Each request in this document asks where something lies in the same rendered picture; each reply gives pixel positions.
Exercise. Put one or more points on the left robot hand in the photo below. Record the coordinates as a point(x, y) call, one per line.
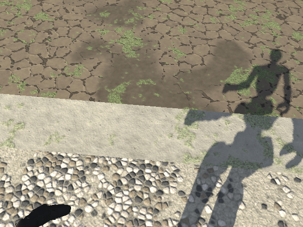
point(43, 214)

